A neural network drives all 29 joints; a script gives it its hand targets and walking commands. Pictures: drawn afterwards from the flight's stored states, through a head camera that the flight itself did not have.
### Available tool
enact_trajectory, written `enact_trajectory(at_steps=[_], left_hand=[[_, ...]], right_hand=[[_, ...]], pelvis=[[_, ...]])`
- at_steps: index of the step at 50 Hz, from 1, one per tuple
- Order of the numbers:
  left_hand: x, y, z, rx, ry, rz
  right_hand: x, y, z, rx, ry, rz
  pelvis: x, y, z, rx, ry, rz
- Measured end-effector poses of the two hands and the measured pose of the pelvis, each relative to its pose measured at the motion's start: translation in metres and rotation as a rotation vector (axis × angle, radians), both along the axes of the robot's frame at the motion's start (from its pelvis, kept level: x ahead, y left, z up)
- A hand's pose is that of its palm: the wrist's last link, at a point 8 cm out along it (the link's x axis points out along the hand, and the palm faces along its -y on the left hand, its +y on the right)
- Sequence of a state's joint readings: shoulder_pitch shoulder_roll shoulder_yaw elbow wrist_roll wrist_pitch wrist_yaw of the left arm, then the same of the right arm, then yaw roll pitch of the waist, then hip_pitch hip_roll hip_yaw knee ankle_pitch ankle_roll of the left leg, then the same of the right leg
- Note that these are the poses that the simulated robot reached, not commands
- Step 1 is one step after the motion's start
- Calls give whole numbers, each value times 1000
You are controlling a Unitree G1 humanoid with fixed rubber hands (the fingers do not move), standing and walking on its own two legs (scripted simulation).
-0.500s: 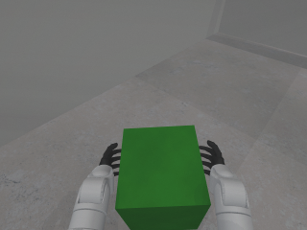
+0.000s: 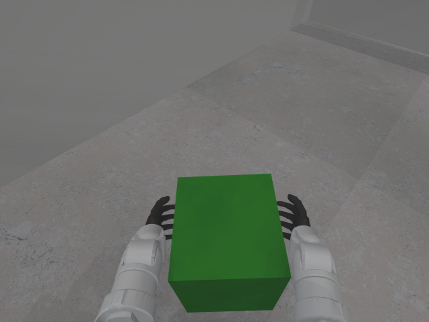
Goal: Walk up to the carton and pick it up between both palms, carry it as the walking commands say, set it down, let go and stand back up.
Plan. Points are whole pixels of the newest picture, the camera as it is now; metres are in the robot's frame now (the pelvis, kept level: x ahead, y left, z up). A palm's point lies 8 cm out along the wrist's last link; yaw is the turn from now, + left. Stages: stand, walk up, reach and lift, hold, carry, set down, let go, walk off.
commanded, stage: set down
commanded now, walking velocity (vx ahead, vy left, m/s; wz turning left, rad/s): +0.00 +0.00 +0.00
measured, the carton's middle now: (227, 246) +0.31 -0.02 -0.09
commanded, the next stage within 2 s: none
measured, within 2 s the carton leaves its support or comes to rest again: neither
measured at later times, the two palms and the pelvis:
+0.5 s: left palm (157, 249) +0.31 +0.15 -0.12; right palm (281, 251) +0.31 -0.14 -0.11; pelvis -0.01 +0.01 -0.02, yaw +0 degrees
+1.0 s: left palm (166, 258) +0.32 +0.14 -0.20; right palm (276, 269) +0.30 -0.15 -0.20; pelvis -0.04 +0.00 -0.06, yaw +0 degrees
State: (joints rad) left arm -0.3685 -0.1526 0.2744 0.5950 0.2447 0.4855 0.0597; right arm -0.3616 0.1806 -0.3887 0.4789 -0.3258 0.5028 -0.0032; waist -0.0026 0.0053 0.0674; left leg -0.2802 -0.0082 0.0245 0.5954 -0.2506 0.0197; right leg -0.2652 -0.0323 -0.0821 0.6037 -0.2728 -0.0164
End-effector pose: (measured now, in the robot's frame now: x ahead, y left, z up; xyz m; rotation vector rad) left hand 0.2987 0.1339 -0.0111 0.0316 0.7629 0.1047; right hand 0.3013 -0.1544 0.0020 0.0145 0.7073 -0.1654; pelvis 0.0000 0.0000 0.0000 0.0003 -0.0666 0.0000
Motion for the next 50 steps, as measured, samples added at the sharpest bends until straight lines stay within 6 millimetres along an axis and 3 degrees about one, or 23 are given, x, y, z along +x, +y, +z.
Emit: enact_trajectory(at_steps=[13,28,38,50], left_hand=[[11,2,-47,5,-9,-4],[8,15,-116,56,-87,-32],[7,8,-142,64,-58,-47],[22,3,-189,88,-63,-25]], right_hand=[[12,1,-47,-26,-5,20],[5,14,-120,-130,-66,85],[-11,4,-152,-129,-2,48],[2,7,-199,-131,-10,21]], pelvis=[[1,2,-3,-2,201,-1],[-15,7,-27,-11,430,-1],[-20,6,-32,-11,456,0],[-35,4,-56,-13,586,0]])
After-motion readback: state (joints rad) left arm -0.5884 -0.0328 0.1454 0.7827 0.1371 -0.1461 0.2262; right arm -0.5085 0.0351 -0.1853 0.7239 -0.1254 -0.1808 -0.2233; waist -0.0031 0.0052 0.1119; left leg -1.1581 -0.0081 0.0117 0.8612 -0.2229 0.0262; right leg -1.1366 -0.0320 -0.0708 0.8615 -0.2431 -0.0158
